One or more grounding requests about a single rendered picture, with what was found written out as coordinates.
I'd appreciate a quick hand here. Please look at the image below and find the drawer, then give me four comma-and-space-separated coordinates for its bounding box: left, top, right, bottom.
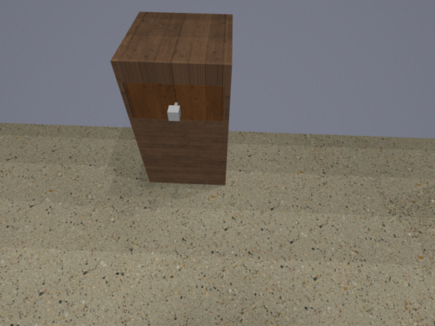
124, 83, 225, 122

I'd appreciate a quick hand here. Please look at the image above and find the cabinet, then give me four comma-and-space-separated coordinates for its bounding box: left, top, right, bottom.
111, 12, 232, 185

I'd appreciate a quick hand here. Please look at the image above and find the handle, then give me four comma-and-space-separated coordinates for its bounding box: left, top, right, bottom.
167, 103, 181, 121

